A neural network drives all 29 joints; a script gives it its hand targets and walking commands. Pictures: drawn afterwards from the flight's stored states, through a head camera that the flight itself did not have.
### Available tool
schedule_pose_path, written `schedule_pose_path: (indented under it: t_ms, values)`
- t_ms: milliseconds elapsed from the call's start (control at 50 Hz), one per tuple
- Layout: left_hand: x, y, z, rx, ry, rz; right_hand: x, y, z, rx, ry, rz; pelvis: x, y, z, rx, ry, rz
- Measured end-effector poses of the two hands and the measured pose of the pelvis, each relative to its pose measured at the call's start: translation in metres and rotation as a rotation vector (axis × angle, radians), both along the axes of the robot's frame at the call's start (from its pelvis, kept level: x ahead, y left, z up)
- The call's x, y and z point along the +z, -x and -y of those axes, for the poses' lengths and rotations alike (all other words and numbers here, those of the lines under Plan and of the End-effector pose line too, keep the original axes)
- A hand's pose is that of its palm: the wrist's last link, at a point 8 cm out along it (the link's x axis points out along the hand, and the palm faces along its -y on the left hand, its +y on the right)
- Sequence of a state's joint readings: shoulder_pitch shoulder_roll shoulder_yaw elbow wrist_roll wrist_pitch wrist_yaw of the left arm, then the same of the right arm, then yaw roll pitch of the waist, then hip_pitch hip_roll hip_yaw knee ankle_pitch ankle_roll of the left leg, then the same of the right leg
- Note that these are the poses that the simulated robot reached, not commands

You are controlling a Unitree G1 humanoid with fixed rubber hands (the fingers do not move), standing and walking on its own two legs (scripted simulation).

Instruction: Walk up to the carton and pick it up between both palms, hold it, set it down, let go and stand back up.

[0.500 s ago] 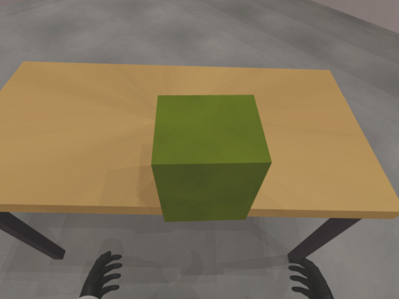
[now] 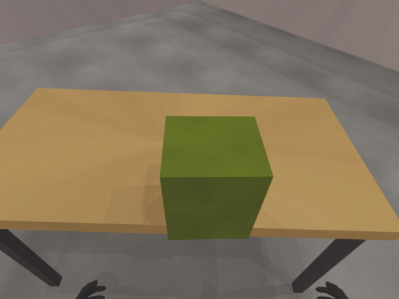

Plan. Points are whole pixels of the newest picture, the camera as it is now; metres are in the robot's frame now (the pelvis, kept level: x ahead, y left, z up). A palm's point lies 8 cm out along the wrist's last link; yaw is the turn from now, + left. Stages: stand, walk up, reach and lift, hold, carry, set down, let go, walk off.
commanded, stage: stand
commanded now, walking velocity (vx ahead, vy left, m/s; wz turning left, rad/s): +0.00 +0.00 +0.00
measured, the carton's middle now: (209, 180) +0.38 +0.00 +0.02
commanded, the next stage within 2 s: none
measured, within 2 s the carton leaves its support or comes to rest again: neither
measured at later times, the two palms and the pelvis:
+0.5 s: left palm out of the picture +0.10 +0.27 -0.11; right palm out of the picture +0.11 -0.27 -0.09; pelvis +0.00 +0.00 +0.00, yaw +0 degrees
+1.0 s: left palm out of the picture +0.07 +0.27 -0.11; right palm out of the picture +0.09 -0.27 -0.10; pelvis -0.01 +0.00 +0.00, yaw +0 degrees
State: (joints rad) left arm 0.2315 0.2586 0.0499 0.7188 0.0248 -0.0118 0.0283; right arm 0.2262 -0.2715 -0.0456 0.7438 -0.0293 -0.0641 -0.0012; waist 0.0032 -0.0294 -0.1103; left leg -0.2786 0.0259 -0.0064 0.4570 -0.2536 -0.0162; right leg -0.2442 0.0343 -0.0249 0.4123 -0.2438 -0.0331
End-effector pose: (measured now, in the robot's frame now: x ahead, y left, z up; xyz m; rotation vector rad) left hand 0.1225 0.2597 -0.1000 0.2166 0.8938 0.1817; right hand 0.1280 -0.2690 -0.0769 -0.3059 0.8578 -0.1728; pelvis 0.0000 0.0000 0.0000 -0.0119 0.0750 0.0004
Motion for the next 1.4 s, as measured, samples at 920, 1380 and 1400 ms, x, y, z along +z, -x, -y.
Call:
schedule_pose_path:
  t_ms: [920,1380,1400]
  values:
    - [-0.010,0.041,-0.009,0.025,-0.020,-0.116,-0.023,0.035,0.000,-0.043,-0.040,-0.090,0.000,0.010,-0.001,0.000,0.001,0.015]
    - [-0.016,0.083,-0.011,0.035,-0.022,-0.174,-0.034,0.082,0.001,-0.070,-0.047,-0.165,0.000,0.037,-0.001,-0.001,0.002,0.051]
    - [-0.016,0.084,-0.011,0.035,-0.022,-0.176,-0.034,0.083,0.001,-0.070,-0.047,-0.165,0.000,0.038,-0.001,-0.001,0.002,0.052]
